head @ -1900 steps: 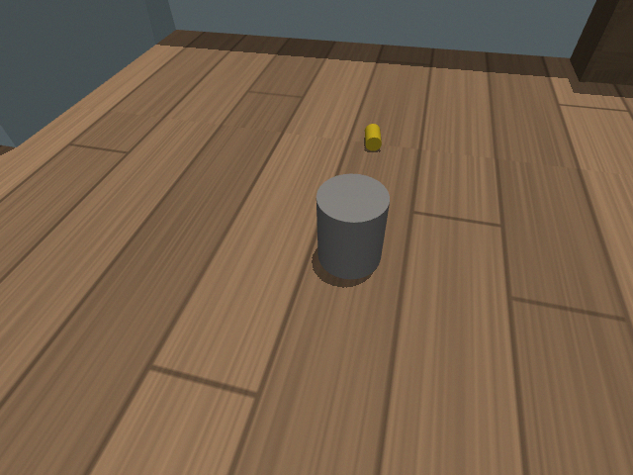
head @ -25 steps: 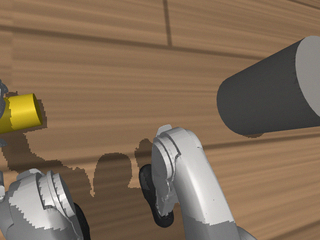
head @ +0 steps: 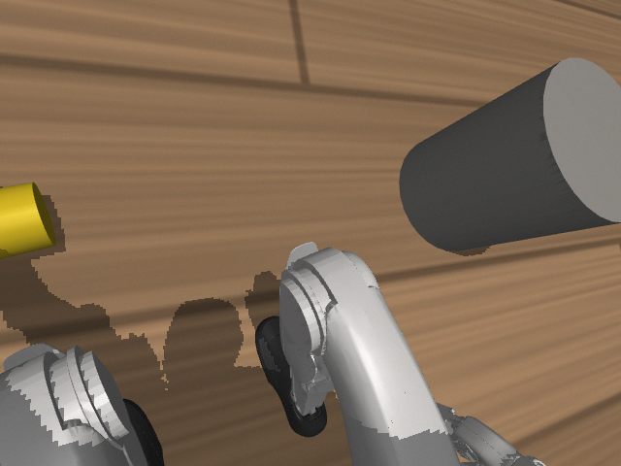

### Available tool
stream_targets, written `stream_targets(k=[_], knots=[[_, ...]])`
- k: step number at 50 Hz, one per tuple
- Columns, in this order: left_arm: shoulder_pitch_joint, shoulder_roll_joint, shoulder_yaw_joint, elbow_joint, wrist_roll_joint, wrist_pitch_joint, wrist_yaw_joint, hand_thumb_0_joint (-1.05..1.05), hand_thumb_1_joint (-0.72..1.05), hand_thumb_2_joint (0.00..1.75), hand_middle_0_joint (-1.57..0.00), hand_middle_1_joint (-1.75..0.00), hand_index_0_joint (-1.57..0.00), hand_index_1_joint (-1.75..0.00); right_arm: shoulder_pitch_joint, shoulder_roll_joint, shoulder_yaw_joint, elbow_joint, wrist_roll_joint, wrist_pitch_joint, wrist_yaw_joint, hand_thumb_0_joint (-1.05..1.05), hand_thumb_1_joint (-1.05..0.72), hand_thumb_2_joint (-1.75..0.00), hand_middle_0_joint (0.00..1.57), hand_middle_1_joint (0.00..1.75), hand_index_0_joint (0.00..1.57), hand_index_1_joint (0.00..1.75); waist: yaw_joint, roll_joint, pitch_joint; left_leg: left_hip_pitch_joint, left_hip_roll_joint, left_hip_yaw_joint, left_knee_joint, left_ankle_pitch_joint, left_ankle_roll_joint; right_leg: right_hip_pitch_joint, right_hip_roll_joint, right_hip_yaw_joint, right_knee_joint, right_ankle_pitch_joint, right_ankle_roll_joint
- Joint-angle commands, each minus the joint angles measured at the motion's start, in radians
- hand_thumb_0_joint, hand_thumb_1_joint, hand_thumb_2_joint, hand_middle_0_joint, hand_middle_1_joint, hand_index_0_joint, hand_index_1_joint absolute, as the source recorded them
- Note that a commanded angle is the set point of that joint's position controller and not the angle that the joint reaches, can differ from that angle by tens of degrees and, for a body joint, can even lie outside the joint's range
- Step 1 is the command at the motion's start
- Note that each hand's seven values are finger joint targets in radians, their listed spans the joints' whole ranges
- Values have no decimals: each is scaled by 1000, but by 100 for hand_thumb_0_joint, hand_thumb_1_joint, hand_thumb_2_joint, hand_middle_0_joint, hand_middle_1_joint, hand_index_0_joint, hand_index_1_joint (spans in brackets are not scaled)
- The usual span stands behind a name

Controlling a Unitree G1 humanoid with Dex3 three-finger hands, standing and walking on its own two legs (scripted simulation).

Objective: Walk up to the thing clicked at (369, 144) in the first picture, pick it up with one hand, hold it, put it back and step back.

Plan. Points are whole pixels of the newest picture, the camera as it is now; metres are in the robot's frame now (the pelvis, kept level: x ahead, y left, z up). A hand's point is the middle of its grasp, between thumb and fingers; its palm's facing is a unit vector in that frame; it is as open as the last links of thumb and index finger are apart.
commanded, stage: close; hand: left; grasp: from above
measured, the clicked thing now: out of the picture +0.46 +0.26 -0.26
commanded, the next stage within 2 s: settle in 1.32 s
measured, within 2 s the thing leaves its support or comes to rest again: leaves its support in 1.76 s
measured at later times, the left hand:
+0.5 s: hand out of the picture +0.44 +0.26 -0.23, palm faces -0.42 -0.02 -0.91, open 12.2 cm
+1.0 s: hand out of the picture +0.44 +0.28 -0.24, palm faces -0.47 -0.09 -0.88, open 11.6 cm
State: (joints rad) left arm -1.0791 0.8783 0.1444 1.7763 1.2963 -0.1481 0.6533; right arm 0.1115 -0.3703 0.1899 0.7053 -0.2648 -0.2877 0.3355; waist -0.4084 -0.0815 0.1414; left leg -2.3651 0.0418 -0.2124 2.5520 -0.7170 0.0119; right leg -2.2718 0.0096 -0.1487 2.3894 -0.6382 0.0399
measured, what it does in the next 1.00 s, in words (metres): stands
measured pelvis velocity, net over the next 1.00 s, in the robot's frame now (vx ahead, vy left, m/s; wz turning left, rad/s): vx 0.00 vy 0.00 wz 0.00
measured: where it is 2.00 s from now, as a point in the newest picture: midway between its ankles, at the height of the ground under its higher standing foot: (230, 439)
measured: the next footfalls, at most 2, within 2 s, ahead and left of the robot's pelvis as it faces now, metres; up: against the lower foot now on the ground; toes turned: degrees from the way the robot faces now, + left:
none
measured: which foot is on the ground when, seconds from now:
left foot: down 0.00-1.00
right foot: down 0.00-1.00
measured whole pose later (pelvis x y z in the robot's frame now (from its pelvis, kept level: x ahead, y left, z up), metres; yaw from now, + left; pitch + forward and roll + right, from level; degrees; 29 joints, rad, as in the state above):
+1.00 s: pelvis +0.00 +0.00 +0.00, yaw +0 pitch +28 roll -13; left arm -0.99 0.88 0.07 1.69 1.33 -0.27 0.62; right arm 0.13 -0.33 0.23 0.72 -0.28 -0.25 0.31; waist -0.38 -0.09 0.15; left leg -2.34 0.04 -0.23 2.56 -0.74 0.00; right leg -2.24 0.01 -0.16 2.39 -0.65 0.04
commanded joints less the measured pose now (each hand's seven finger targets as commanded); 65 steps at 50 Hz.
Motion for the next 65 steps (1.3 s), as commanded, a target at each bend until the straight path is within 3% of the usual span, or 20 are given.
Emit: stream_targets(k=[1, 6, 9, 12, 14, 19, 23, 24, 25, 29, 34, 38, 39, 43, 46, 48, 53, 55, 56, 65], knots=[[-208, 167, -32, -153, -31, -37, -53, 0, -48, 97, -7, -102, -7, -102, 220, -259, -70, 29, 0, 18, -9, 0, -90, -90, 20, 30, 20, 30, -24, 444, -702, 474, -18, 99, -252, 207, 11, 437, 49, -81, -220, 237, -55], [-220, 136, -96, -226, -37, -114, -79, 0, -39, 101, -15, -102, -14, -103, 223, -270, -62, 26, 3, 44, -25, 0, -90, -90, 20, 30, 20, 30, -29, 449, -698, 507, -15, 85, -238, 234, 1, 435, 50, -100, -210, 259, -62], [-182, 144, -91, -216, -22, -146, -61, 0, -36, 103, -16, -100, -16, -101, 228, -272, -50, 22, 1, 55, -31, 0, -89, -90, 20, 30, 20, 30, -16, 416, -672, 476, -17, 90, -230, 243, 3, 433, 56, -107, -216, 264, -61], [-174, 172, -65, -208, 29, -166, -9, 0, -31, 104, -18, -101, -18, -101, 230, -276, -45, 19, -3, 61, -34, 0, -89, -90, 20, 30, 20, 30, -11, 441, -663, 511, -16, 79, -246, 270, -7, 400, 57, -115, -196, 280, -66], [-165, 129, -96, -166, 47, -165, 23, 0, -26, 102, -19, -102, -20, -101, 201, -267, -37, 19, -18, 52, -29, 0, -89, -90, 20, 30, 20, 30, -20, 426, -623, 499, -12, 74, -247, 234, -8, 363, 61, -124, -189, 253, -63], [-201, 107, -137, -150, 65, -118, 104, 0, -18, 98, -25, -102, -27, -99, 186, -289, -57, 40, -26, 31, -31, 0, -89, -90, 20, 30, 20, 30, -38, 420, -572, 468, -10, 75, -284, 143, -7, 316, 66, -114, -225, 166, -63], [-259, 124, -121, -172, 45, -63, 125, 0, -19, 91, -26, -96, -28, -93, 172, -301, -68, 24, -15, 6, -26, 0, -89, -90, 20, 30, 20, 30, -46, 438, -582, 479, 0, 63, -302, 103, -12, 313, 59, -103, -231, 147, -63], [-252, 102, -138, -157, 42, -49, 123, 0, -19, 89, -25, -95, -27, -92, 176, -295, -65, 32, -13, 0, -22, 0, -89, -90, 20, 30, 20, 30, -44, 431, -580, 464, -2, 65, -300, 96, -10, 312, 59, -101, -235, 141, -64], [-252, 145, -96, -169, 32, -43, 125, 0, -17, 90, -27, -95, -29, -93, 173, -307, -71, 10, -16, -6, -20, 0, -89, -90, 20, 30, 20, 30, -49, 412, -594, 465, -5, 67, -292, 110, -6, 328, 57, -104, -237, 156, -59], [-239, 180, -40, -98, 15, -17, 78, 0, -18, 85, -27, -90, -29, -88, 212, -299, -66, 16, -2, -6, -13, 0, -89, -90, 20, 30, 20, 30, -48, 386, -588, 423, -8, 78, -265, 140, 8, 342, 49, -92, -232, 184, -53], [-237, 217, -15, -125, -15, -40, 7, 0, -18, 85, -28, -90, -29, -89, 217, -283, -56, 18, 3, 3, -19, 0, -89, -90, 20, 30, 20, 30, -25, 415, -644, 444, -12, 87, -263, 177, 10, 407, 52, -81, -230, 209, -56], [-209, 182, -60, -173, -12, -79, -36, 0, -12, 84, -32, -91, -34, -89, 200, -264, -49, 10, -3, 17, -24, 0, -90, -90, 20, 30, 20, 30, -19, 457, -671, 492, -13, 88, -259, 197, 0, 422, 53, -94, -211, 230, -60], [-213, 221, -41, -227, -8, -91, -35, 0, -9, 85, -34, -91, -36, -89, 210, -275, -54, 15, -1, 23, -28, 0, -90, -90, 20, 30, 20, 30, -4, 492, -714, 524, -13, 90, -264, 231, -4, 433, 55, -99, -212, 253, -62], [-197, 168, -70, -219, 12, -126, -28, 0, 1, 86, -40, -91, -43, -88, 220, -281, -56, 11, -8, 36, -29, 0, -89, -90, 20, 30, 20, 30, -24, 465, -670, 520, -14, 81, -251, 245, -8, 401, 53, -115, -202, 264, -65], [-176, 204, -39, -212, 22, -141, 4, 0, 8, 87, -46, -91, -48, -88, 225, -277, -52, 29, -8, 44, -33, 0, -89, -90, 20, 30, 20, 30, -9, 466, -673, 506, -12, 85, -255, 250, -4, 412, 61, -108, -205, 273, -63], [-161, 146, -70, -178, 28, -142, 18, 0, 13, 90, -49, -93, -51, -90, 221, -273, -49, 27, -20, 39, -27, 0, -89, -90, 20, 30, 20, 30, -24, 431, -639, 488, -13, 89, -242, 237, -2, 397, 62, -109, -205, 267, -58], [-216, 188, -60, -205, 32, -121, 56, 0, 28, 96, -62, -92, -64, -91, 213, -292, -62, 32, -22, 26, -32, 0, -89, -90, 20, 30, 20, 30, -30, 431, -640, 476, -10, 82, -263, 187, 0, 382, 61, -106, -223, 214, -60], [-232, 139, -101, -202, 30, -111, 58, 0, 32, 95, -67, -89, -68, -88, 194, -292, -64, 23, -25, 19, -31, 0, -90, -90, 20, 30, 20, 30, -41, 439, -636, 493, -7, 77, -270, 178, -5, 371, 62, -108, -224, 208, -60], [-228, 189, -62, -189, 36, -107, 65, 0, 34, 94, -68, -89, -69, -88, 215, -295, -60, 37, -21, 19, -31, 0, -90, -90, 20, 30, 20, 30, -39, 447, -645, 505, -5, 69, -270, 192, -6, 369, 60, -118, -215, 219, -59], [-225, 203, -47, -153, 34, -75, 51, 0, 45, 93, -81, -79, -80, -80, 200, -290, -54, 19, -12, 11, -28, 0, -90, -90, 20, 30, 20, 30, -35, 442, -619, 475, -8, 74, -268, 169, -2, 358, 56, -108, -214, 204, -57]])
